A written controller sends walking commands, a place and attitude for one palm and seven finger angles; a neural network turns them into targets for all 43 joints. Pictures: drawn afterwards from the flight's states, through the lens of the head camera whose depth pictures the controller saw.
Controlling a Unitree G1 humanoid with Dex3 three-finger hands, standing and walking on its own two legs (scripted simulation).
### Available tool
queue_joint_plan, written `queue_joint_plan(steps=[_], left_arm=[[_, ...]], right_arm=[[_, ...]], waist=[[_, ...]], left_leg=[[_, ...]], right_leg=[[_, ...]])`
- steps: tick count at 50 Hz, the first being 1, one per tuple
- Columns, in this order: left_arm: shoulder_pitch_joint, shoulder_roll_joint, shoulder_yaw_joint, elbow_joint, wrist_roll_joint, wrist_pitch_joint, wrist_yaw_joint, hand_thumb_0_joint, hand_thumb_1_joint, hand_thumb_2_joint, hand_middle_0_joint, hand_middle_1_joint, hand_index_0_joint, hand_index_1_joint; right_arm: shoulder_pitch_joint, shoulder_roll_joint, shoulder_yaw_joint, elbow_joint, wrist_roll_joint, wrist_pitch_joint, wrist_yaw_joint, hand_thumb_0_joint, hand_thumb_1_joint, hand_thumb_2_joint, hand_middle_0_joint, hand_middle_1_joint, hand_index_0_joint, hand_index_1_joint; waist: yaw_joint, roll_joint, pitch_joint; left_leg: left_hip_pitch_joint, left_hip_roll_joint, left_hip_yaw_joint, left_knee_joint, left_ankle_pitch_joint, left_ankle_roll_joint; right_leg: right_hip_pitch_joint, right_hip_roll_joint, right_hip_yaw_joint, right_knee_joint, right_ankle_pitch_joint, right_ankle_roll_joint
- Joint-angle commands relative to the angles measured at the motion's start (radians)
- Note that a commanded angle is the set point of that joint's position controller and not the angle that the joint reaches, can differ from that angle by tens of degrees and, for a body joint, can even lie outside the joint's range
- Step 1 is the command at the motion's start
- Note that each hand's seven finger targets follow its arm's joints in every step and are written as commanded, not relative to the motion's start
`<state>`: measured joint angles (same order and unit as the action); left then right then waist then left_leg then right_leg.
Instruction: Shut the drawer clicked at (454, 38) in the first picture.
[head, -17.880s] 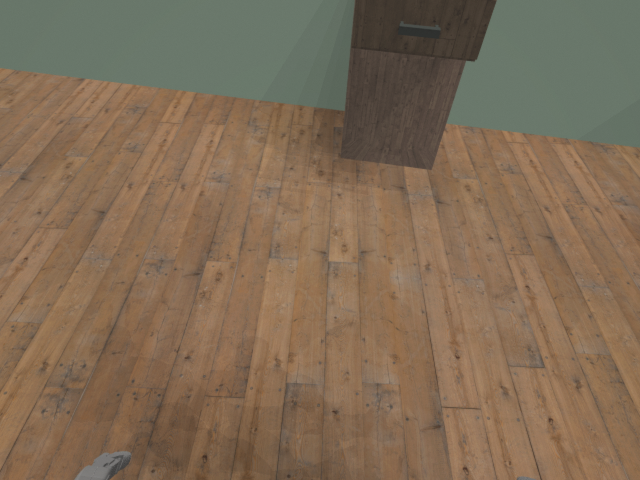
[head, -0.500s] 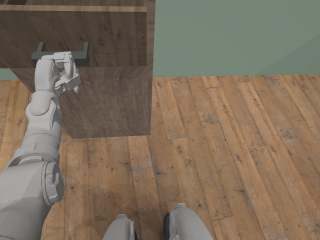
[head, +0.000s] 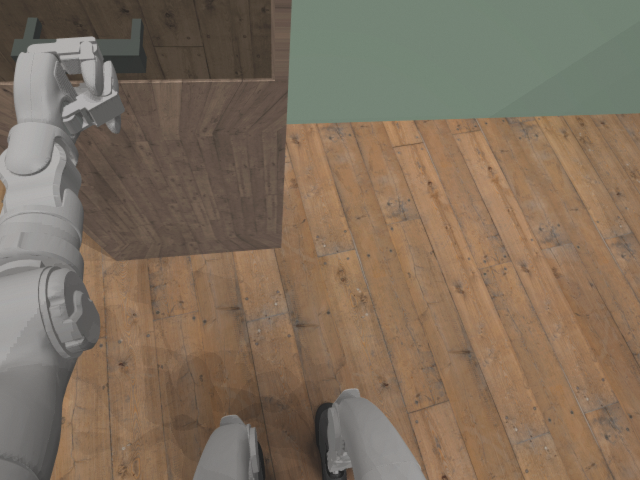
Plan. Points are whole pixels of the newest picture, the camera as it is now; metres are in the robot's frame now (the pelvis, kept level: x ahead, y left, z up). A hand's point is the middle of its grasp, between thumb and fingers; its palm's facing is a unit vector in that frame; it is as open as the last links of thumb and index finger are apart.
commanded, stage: push the drawer shut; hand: left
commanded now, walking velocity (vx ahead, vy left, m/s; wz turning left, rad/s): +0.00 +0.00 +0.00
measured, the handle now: (84, 42) +0.63 +0.21 +0.08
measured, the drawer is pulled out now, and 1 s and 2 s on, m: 0.00 0.00 0.00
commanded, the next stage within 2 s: pull the fist back off the drawer in 0.30 s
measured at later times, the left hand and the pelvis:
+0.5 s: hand (99, 90) +0.55 +0.19 +0.08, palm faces -0.01 -1.00 -0.05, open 3.1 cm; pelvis -0.01 +0.01 -0.01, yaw +1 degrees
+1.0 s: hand (112, 95) +0.55 +0.17 +0.08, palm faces -0.01 -1.00 -0.02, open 3.1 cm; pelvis +0.00 +0.01 +0.01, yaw -1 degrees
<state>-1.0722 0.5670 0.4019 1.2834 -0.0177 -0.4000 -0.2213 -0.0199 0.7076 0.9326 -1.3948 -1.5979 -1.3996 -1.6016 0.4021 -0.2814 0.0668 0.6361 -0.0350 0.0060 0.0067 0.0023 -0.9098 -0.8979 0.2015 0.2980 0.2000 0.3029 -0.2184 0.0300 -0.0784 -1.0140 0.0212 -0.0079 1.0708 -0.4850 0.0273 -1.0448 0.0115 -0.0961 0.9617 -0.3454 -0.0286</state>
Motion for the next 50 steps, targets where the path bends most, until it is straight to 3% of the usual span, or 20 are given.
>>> queue_joint_plan(steps=[1, 2, 7, 11, 15, 17, 18, 20, 23, 26, 27, 31, 32, 35, 38, 40, 41, 42, 45, 50], left_arm=[[-0.655, 0.230, -0.004, -0.258, -0.019, -0.042, 0.048, 0.000, 0.900, 0.900, -1.400, -1.600, -1.400, -1.600], [-0.654, 0.243, 0.011, -0.238, -0.019, -0.035, 0.053, 0.000, 0.900, 0.900, -1.400, -1.600, -1.400, -1.600], [-0.729, 0.222, -0.037, -0.247, -0.013, -0.027, 0.056, 0.000, 0.900, 0.900, -1.400, -1.600, -1.400, -1.600], [-0.746, 0.210, -0.051, -0.215, -0.021, -0.014, 0.063, 0.000, 0.900, 0.900, -1.400, -1.600, -1.400, -1.600], [-0.782, 0.202, -0.069, -0.220, -0.025, -0.006, 0.067, 0.000, 0.900, 0.900, -1.400, -1.600, -1.400, -1.600], [-0.792, 0.229, -0.059, -0.226, -0.022, -0.006, 0.065, 0.000, 0.900, 0.900, -1.400, -1.600, -1.400, -1.600], [-0.797, 0.200, -0.078, -0.215, -0.027, -0.001, 0.066, 0.000, 0.900, 0.900, -1.400, -1.600, -1.400, -1.600], [-0.781, 0.197, -0.080, -0.187, -0.030, 0.010, 0.067, 0.000, 0.900, 0.900, -1.400, -1.600, -1.400, -1.600], [-0.788, 0.195, -0.082, -0.194, -0.028, 0.012, 0.066, 0.000, 0.900, 0.900, -1.400, -1.600, -1.400, -1.600], [-0.780, 0.209, -0.065, -0.180, -0.026, 0.013, 0.067, 0.000, 0.900, 0.900, -1.400, -1.600, -1.400, -1.600], [-0.789, 0.209, -0.063, -0.200, -0.026, 0.011, 0.067, 0.000, 0.900, 0.900, -1.400, -1.600, -1.400, -1.600], [-0.771, 0.231, -0.030, -0.209, -0.018, -0.001, 0.069, 0.000, 0.900, 0.900, -1.400, -1.600, -1.400, -1.600], [-0.764, 0.219, -0.038, -0.209, -0.016, -0.001, 0.068, 0.000, 0.900, 0.900, -1.400, -1.600, -1.400, -1.600], [-0.707, 0.210, -0.028, -0.181, -0.017, 0.002, 0.065, 0.000, 0.900, 0.900, -1.400, -1.600, -1.400, -1.600], [-0.658, 0.240, -0.001, -0.215, -0.016, -0.005, 0.056, 0.000, 0.900, 0.900, -1.400, -1.600, -1.400, -1.600], [-0.602, 0.203, -0.018, -0.229, -0.023, -0.008, 0.052, 0.000, 0.900, 0.900, -1.400, -1.600, -1.400, -1.600], [-0.579, 0.221, 0.003, -0.254, -0.024, -0.017, 0.051, 0.000, 0.900, 0.900, -1.400, -1.600, -1.400, -1.600], [-0.572, 0.199, -0.016, -0.294, -0.025, -0.024, 0.047, 0.000, 0.900, 0.900, -1.400, -1.600, -1.400, -1.600], [-0.465, 0.185, 0.001, -0.300, -0.039, -0.025, 0.051, 0.000, 0.900, 0.900, -1.400, -1.600, -1.400, -1.600], [-0.293, 0.180, 0.034, -0.364, -0.052, -0.039, 0.062, 0.000, 0.900, 0.900, -1.400, -1.600, -1.400, -1.600]], right_arm=[[0.221, -0.189, -0.067, -0.020, -0.011, -0.001, -0.015, 0.000, -0.900, -0.900, 0.200, 0.300, 0.200, 0.300], [0.227, -0.193, -0.067, -0.016, -0.011, 0.000, -0.014, 0.000, -0.900, -0.900, 0.200, 0.300, 0.200, 0.300], [0.228, -0.197, -0.059, -0.003, -0.013, -0.005, -0.016, 0.000, -0.900, -0.900, 0.200, 0.300, 0.200, 0.300], [0.230, -0.201, -0.051, 0.006, -0.014, -0.017, -0.021, 0.000, -0.900, -0.900, 0.200, 0.300, 0.200, 0.300], [0.228, -0.207, -0.046, 0.011, -0.012, -0.035, -0.025, 0.000, -0.900, -0.900, 0.200, 0.300, 0.200, 0.300], [0.235, -0.211, -0.044, 0.013, -0.012, -0.040, -0.028, 0.000, -0.900, -0.900, 0.200, 0.300, 0.200, 0.300], [0.231, -0.211, -0.044, 0.014, -0.011, -0.044, -0.028, 0.000, -0.900, -0.900, 0.200, 0.300, 0.200, 0.300], [0.226, -0.214, -0.041, 0.022, -0.007, -0.053, -0.032, 0.000, -0.900, -0.900, 0.200, 0.300, 0.200, 0.300], [0.232, -0.215, -0.040, 0.017, -0.011, -0.061, -0.032, 0.000, -0.900, -0.900, 0.200, 0.300, 0.200, 0.300], [0.245, -0.216, -0.041, 0.015, -0.015, -0.061, -0.028, 0.000, -0.900, -0.900, 0.200, 0.300, 0.200, 0.300], [0.243, -0.216, -0.040, 0.012, -0.017, -0.061, -0.026, 0.000, -0.900, -0.900, 0.200, 0.300, 0.200, 0.300], [0.258, -0.214, -0.048, 0.005, -0.024, -0.051, -0.014, 0.000, -0.900, -0.900, 0.200, 0.300, 0.200, 0.300], [0.255, -0.210, -0.047, 0.000, -0.024, -0.046, -0.010, 0.000, -0.900, -0.900, 0.200, 0.300, 0.200, 0.300], [0.252, -0.207, -0.049, -0.006, -0.025, -0.034, -0.002, 0.000, -0.900, -0.900, 0.200, 0.300, 0.200, 0.300], [0.246, -0.206, -0.051, -0.025, -0.023, -0.022, 0.002, 0.000, -0.900, -0.900, 0.200, 0.300, 0.200, 0.300], [0.237, -0.200, -0.055, -0.037, -0.019, -0.014, 0.006, 0.000, -0.900, -0.900, 0.200, 0.300, 0.200, 0.300], [0.241, -0.200, -0.057, -0.041, -0.021, -0.010, 0.007, 0.000, -0.900, -0.900, 0.200, 0.300, 0.200, 0.300], [0.236, -0.198, -0.059, -0.048, -0.020, -0.006, 0.011, 0.000, -0.900, -0.900, 0.200, 0.300, 0.200, 0.300], [0.225, -0.194, -0.065, -0.059, -0.014, 0.007, 0.015, 0.000, -0.900, -0.900, 0.200, 0.300, 0.200, 0.300], [0.208, -0.184, -0.077, -0.087, -0.005, 0.028, 0.020, 0.000, -0.900, -0.900, 0.200, 0.300, 0.200, 0.300]], waist=[[-0.091, 0.178, -0.540], [-0.090, 0.165, -0.533], [-0.113, 0.223, -0.516], [-0.129, 0.214, -0.488], [-0.138, 0.231, -0.493], [-0.135, 0.248, -0.511], [-0.144, 0.244, -0.508], [-0.151, 0.210, -0.463], [-0.145, 0.237, -0.491], [-0.141, 0.209, -0.488], [-0.139, 0.228, -0.507], [-0.125, 0.220, -0.536], [-0.120, 0.243, -0.536], [-0.111, 0.192, -0.488], [-0.078, 0.213, -0.517], [-0.072, 0.200, -0.507], [-0.057, 0.206, -0.528], [-0.048, 0.238, -0.560], [-0.024, 0.180, -0.526], [0.025, 0.124, -0.530]], left_leg=[[0.334, 0.005, -0.081, -0.113, 0.324, 0.003], [0.329, 0.005, -0.082, -0.115, 0.306, 0.003], [0.347, 0.008, -0.097, -0.121, 0.267, -0.001], [0.325, 0.008, -0.104, -0.126, 0.219, 0.003], [0.325, 0.010, -0.111, -0.134, 0.176, 0.002], [0.345, 0.012, -0.116, -0.136, 0.191, -0.003], [0.338, 0.012, -0.117, -0.135, 0.171, -0.001], [0.298, 0.015, -0.115, -0.142, 0.127, 0.003], [0.315, 0.011, -0.118, -0.142, 0.131, 0.000], [0.310, 0.010, -0.127, -0.140, 0.139, 0.000], [0.315, 0.009, -0.121, -0.135, 0.146, 0.000], [0.346, 0.009, -0.129, -0.126, 0.200, -0.007], [0.348, 0.006, -0.122, -0.126, 0.207, -0.008], [0.314, 0.007, -0.120, -0.133, 0.184, -0.005], [0.317, 0.003, -0.105, -0.138, 0.198, -0.004], [0.330, 0.004, -0.099, -0.147, 0.210, -0.003], [0.360, 0.006, -0.103, -0.148, 0.242, -0.006], [0.405, 0.007, -0.106, -0.157, 0.270, -0.013], [0.398, 0.010, -0.095, -0.171, 0.279, -0.013], [0.381, 0.002, -0.058, -0.186, 0.354, -0.007]], right_leg=[[0.236, 0.018, 0.076, -0.092, 0.143, 0.010], [0.231, 0.021, 0.076, -0.101, 0.121, 0.012], [0.172, 0.021, 0.066, -0.101, 0.073, 0.009], [0.149, 0.021, 0.061, -0.105, 0.039, 0.009], [0.124, 0.019, 0.059, -0.107, 0.007, 0.012], [0.121, 0.021, 0.055, -0.102, 0.014, 0.009], [0.108, 0.020, 0.056, -0.104, 0.003, 0.011], [0.105, 0.019, 0.057, -0.111, -0.020, 0.015], [0.103, 0.017, 0.054, -0.104, -0.016, 0.010], [0.105, 0.020, 0.049, -0.098, -0.013, 0.007], [0.111, 0.018, 0.053, -0.099, -0.009, 0.008], [0.123, 0.023, 0.047, -0.090, 0.022, 0.002], [0.128, 0.023, 0.052, -0.095, 0.025, 0.001], [0.148, 0.024, 0.051, -0.103, 0.015, 0.001], [0.188, 0.024, 0.059, -0.105, 0.024, -0.003], [0.201, 0.025, 0.059, -0.112, 0.035, -0.001], [0.208, 0.027, 0.053, -0.104, 0.055, -0.005], [0.210, 0.028, 0.051, -0.105, 0.067, -0.005], [0.247, 0.030, 0.048, -0.117, 0.078, -0.003], [0.371, 0.032, 0.062, -0.126, 0.182, -0.002]])
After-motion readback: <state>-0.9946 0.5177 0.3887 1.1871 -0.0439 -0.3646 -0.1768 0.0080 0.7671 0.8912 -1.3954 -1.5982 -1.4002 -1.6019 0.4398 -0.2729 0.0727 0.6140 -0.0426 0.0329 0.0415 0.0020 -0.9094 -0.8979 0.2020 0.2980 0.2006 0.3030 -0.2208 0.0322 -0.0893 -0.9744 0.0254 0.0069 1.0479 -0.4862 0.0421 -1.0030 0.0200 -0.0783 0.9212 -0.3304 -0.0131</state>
